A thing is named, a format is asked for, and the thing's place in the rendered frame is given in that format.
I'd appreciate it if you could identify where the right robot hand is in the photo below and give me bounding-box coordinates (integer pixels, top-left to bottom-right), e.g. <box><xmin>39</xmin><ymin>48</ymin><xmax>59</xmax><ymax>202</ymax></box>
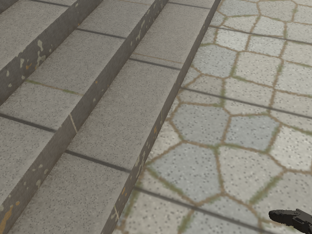
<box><xmin>268</xmin><ymin>209</ymin><xmax>312</xmax><ymax>234</ymax></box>

